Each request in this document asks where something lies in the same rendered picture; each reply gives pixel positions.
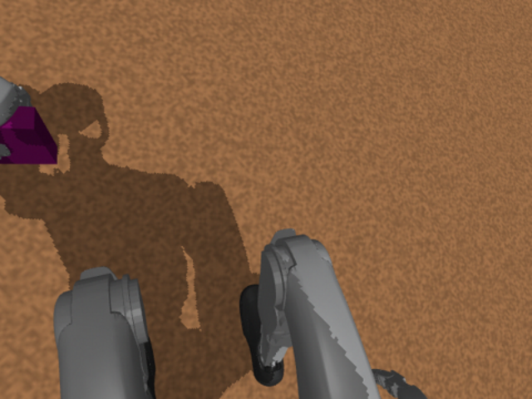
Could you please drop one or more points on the left robot hand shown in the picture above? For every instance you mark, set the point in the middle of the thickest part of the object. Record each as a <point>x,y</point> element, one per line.
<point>11,97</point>

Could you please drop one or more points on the right robot hand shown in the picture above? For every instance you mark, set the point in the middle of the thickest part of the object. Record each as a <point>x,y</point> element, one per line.
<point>396,385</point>

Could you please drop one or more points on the right robot foot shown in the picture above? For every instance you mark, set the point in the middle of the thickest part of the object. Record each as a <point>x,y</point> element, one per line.
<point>251,325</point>

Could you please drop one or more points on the carton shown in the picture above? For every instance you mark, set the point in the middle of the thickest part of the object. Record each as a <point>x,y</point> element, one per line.
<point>28,139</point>

